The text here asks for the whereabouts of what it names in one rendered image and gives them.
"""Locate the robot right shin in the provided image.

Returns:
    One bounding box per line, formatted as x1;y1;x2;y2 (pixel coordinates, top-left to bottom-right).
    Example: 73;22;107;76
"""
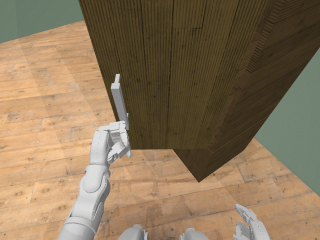
185;228;195;232

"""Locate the robot left thigh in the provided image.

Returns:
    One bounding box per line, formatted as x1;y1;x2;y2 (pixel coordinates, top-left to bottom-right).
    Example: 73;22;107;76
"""
117;227;149;240

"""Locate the robot right hand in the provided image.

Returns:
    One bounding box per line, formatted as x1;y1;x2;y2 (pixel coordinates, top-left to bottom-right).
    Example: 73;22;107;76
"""
233;204;271;240

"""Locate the robot left forearm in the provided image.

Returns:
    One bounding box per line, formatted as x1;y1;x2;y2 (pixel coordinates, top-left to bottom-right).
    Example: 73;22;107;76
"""
56;164;111;240

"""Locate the handle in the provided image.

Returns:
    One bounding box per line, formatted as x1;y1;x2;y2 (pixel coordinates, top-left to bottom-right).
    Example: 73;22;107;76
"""
111;74;130;130

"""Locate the robot left hand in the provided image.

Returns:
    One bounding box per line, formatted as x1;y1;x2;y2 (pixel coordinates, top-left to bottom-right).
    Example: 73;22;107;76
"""
89;120;132;169

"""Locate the cupboard door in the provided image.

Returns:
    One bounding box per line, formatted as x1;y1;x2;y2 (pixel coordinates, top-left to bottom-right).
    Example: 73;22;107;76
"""
78;0;268;150

